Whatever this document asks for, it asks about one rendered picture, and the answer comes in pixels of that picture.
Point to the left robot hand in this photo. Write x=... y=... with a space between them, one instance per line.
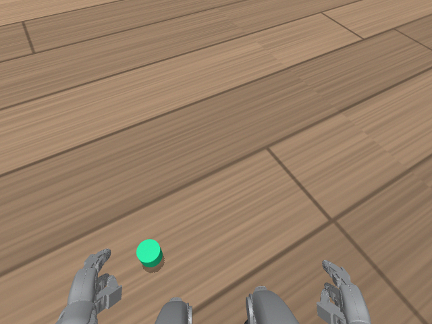
x=88 y=286

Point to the right robot hand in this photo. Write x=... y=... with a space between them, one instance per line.
x=349 y=306

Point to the left robot arm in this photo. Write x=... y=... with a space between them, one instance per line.
x=80 y=312

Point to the tin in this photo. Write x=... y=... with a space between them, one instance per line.
x=149 y=253

